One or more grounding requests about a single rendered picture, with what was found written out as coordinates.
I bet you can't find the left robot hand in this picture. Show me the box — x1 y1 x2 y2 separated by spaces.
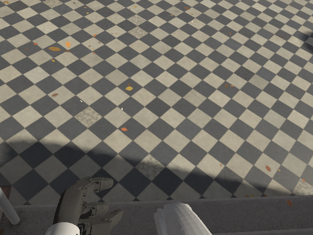
53 176 123 235

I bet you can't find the robot right thigh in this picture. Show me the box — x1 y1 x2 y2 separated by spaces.
154 201 212 235

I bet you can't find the left robot forearm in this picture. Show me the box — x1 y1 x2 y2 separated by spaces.
45 222 80 235

